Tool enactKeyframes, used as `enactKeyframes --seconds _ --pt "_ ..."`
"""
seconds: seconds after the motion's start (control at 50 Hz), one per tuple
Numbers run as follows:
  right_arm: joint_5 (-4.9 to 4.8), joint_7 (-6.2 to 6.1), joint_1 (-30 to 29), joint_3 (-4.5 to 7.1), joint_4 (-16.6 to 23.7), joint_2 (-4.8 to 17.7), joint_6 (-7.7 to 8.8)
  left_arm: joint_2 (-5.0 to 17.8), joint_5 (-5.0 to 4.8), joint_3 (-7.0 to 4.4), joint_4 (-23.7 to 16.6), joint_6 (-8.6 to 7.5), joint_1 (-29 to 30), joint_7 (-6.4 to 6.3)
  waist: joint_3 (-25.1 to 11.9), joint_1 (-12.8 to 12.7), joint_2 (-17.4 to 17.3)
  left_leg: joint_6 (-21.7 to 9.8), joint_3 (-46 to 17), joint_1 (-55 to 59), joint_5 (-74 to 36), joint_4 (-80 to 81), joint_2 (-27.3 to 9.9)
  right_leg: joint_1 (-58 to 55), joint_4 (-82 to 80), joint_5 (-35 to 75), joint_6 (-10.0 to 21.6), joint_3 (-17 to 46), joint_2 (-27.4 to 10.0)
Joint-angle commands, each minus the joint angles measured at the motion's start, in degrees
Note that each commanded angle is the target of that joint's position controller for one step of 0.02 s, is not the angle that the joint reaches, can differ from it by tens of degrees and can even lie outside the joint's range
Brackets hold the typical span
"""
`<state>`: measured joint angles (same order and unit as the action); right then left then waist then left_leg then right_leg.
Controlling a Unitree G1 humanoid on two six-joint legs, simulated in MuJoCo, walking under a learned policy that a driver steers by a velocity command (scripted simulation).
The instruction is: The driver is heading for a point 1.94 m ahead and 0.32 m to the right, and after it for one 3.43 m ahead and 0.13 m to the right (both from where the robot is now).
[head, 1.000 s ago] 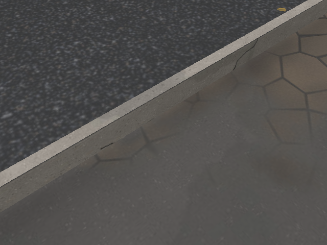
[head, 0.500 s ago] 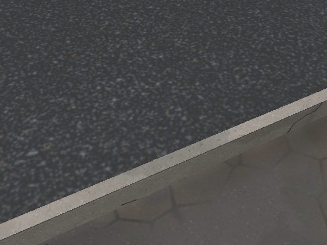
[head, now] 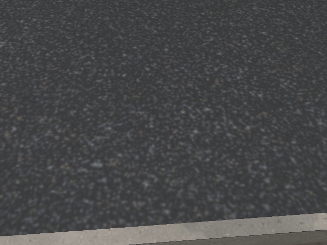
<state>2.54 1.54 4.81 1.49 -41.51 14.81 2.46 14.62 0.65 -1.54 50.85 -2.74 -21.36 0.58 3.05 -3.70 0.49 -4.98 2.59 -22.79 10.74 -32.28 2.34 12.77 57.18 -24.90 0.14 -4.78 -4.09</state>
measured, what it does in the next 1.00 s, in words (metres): walks ahead, turning right: right foot, then left foot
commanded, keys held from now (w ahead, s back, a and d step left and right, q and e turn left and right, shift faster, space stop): e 0.56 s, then no key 0.44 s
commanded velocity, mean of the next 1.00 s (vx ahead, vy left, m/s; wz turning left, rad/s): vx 0.11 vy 0.00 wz -0.29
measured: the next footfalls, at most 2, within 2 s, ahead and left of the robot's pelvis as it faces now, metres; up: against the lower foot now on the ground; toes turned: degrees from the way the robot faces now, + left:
right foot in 0.38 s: +0.20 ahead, -0.10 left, +0.00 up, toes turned -13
left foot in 0.84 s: +0.20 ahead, +0.12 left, +0.00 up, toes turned -21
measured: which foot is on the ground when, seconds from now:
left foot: down 0.00-0.40, up 0.42-0.82, down 0.84-1.00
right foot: up 0.00-0.36, down 0.38-0.86, up 0.88-1.00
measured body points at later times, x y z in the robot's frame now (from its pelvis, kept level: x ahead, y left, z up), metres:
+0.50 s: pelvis +0.13 -0.02 +0.00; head +0.16 -0.04 +0.45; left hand +0.29 +0.22 -0.11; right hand +0.17 -0.30 -0.14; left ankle +0.09 +0.10 -0.65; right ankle +0.16 -0.09 -0.73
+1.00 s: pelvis +0.15 +0.02 +0.01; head +0.17 +0.03 +0.46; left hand +0.37 +0.22 -0.12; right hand +0.14 -0.26 -0.11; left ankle +0.17 +0.13 -0.73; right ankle +0.09 -0.10 -0.69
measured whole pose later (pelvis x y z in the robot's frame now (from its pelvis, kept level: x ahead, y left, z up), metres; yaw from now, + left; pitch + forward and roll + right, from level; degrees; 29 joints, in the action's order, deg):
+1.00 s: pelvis +0.15 +0.02 +0.01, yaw -21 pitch +0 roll -1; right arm 1.2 -1.4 11.5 1.9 -51.8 12.0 2.0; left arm 15.5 0.1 -3.7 46.1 2.5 -8.6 -1.9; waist 1.5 0.6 2.4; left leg -1.1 -0.1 -10.5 16.8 -27.4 -0.1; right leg 20.6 46.6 -27.5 -3.3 4.6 3.0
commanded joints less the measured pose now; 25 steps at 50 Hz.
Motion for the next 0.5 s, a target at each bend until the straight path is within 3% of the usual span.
enactKeyframes --seconds 0.02,0.04,0.06,0.1,0.14,0.2,0.3,0.34,0.36,0.38,0.4,0.42,0.44,0.46,0.48,0.5 --pt "-1.11 -1.54 11.16 2.19 -1.82 7.12 0.43 5.66 -0.43 -1.08 -3.91 -0.64 1.30 0.08 -5.16 5.00 -3.03 -8.15 -16.18 22.15 -29.89 15.16 -18.23 19.95 8.46 2.74 1.36 5.84 -1.77" --pt "-1.31 -1.75 8.96 1.37 -2.13 5.09 0.93 4.88 0.32 -0.98 -2.95 0.15 0.16 -0.03 -3.73 2.98 -3.82 -6.36 -11.71 17.77 -37.07 15.97 -16.44 16.25 5.70 3.57 0.71 6.45 -1.68" --pt "-1.08 -1.80 7.20 0.85 -1.97 4.12 1.47 4.22 0.64 -0.88 -1.47 1.02 -1.94 0.00 -4.52 1.83 -4.19 -5.48 -7.88 14.54 -43.43 16.19 -15.59 11.93 5.52 5.05 0.11 6.48 -0.28" --pt "-1.12 -1.93 6.32 0.57 -2.60 4.36 2.33 3.52 0.67 -1.14 -0.29 1.83 -3.73 0.19 -6.42 0.23 -4.61 -5.23 -3.32 13.11 -49.60 16.42 -15.17 9.10 3.98 7.67 -0.59 6.32 1.62" --pt "-1.29 -2.33 6.12 0.72 -3.34 5.38 2.39 3.02 0.91 -1.28 -0.66 2.06 -1.56 0.33 -5.45 0.23 -5.99 -4.92 -0.01 13.24 -48.29 16.64 -14.40 10.72 0.34 10.54 -0.97 4.95 2.03" --pt "-1.56 -3.08 7.70 0.84 -4.41 5.63 1.66 2.15 1.23 -0.92 -2.84 2.47 4.99 0.53 -4.18 2.49 -6.66 -4.19 3.17 14.70 -44.36 15.70 -13.92 11.94 -8.48 14.35 -0.94 2.98 1.83" --pt "-1.32 -3.43 10.43 2.03 -6.05 7.35 0.21 2.84 1.29 -1.10 -5.30 2.83 8.65 1.09 -3.88 4.20 -6.30 -5.00 2.61 18.77 -41.24 10.71 -17.16 11.03 -16.53 11.53 1.35 1.21 2.82" --pt "-1.12 -3.54 9.90 2.50 -5.76 7.49 -0.55 3.04 1.16 -1.37 -5.05 3.23 6.74 0.73 -4.36 3.66 -6.24 -4.53 2.63 19.01 -41.22 4.37 -17.73 8.72 -18.98 7.78 2.84 -0.43 4.32" --pt "-1.40 -3.68 9.10 2.68 -5.57 7.65 -0.88 2.98 1.27 -1.61 -4.64 2.99 4.44 0.62 -4.95 2.22 -4.76 -3.27 3.70 17.65 -40.81 -1.25 -16.73 4.91 -23.48 9.98 3.86 -0.90 5.42" --pt "-1.52 -3.66 9.17 2.87 -5.54 7.85 -1.14 4.05 1.50 -2.09 -4.08 2.30 1.02 0.36 -6.60 -0.13 -0.99 -0.42 5.79 14.29 -35.80 -10.62 -14.14 -1.45 -30.34 19.88 5.44 1.56 5.25" --pt "-1.46 -3.60 9.41 2.40 -3.36 6.68 -1.19 11.35 2.10 -3.87 -5.11 1.40 -1.26 -0.10 -9.31 -0.84 10.21 3.47 8.42 3.44 -12.40 -27.29 -8.24 -9.60 -34.05 46.92 9.88 18.63 -6.87" --pt "-1.83 -3.67 10.51 1.45 -1.79 3.21 -2.37 15.26 0.01 -5.11 -5.53 2.26 -0.99 -0.46 -14.82 0.95 16.71 5.35 2.34 -5.44 25.98 -38.64 2.40 -13.47 -34.95 66.10 21.47 33.96 -18.22" --pt "-0.61 -3.74 11.29 1.36 -3.28 3.73 -3.40 13.28 -1.22 -5.08 -5.67 3.15 -0.51 -0.53 -14.09 0.79 5.28 6.09 -4.37 -5.04 25.90 -43.07 -1.53 -9.64 -36.38 54.59 23.23 31.85 -17.98" --pt "-0.87 -3.78 9.30 1.55 -3.14 3.77 -3.70 10.92 -0.65 -4.54 -6.27 3.95 3.60 -1.00 -7.07 1.87 2.91 6.50 -4.54 -7.46 22.33 -44.28 -2.22 -3.73 -37.81 43.55 21.97 28.10 -14.73" --pt "-1.13 -4.00 7.61 1.77 -3.05 4.67 -3.55 8.43 -0.26 -3.71 -7.35 4.63 8.19 -1.15 -2.35 3.63 1.06 6.58 -4.99 -7.78 18.00 -38.58 -3.75 0.83 -39.61 35.33 18.22 23.75 -10.33" --pt "-0.69 -4.12 6.99 2.11 -2.74 5.74 -3.68 7.21 -0.29 -3.34 -7.99 4.86 10.54 -1.32 -1.10 4.37 2.72 6.86 -4.74 -6.81 15.10 -34.69 -4.14 2.56 -40.17 32.23 15.61 21.41 -7.20"
Keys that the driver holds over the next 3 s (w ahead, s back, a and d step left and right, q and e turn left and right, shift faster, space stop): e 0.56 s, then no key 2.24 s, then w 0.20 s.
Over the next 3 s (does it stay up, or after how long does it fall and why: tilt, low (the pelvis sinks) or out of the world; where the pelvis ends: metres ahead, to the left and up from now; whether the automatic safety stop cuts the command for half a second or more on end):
stays up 0.15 -0.02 0.00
